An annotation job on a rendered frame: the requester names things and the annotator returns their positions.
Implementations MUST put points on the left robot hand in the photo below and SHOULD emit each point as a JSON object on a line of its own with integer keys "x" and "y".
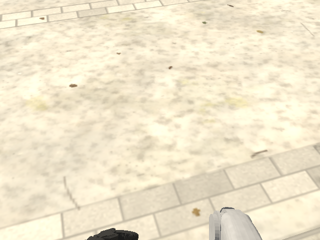
{"x": 113, "y": 234}

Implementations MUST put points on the robot right thigh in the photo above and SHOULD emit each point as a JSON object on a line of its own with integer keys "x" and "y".
{"x": 232, "y": 224}

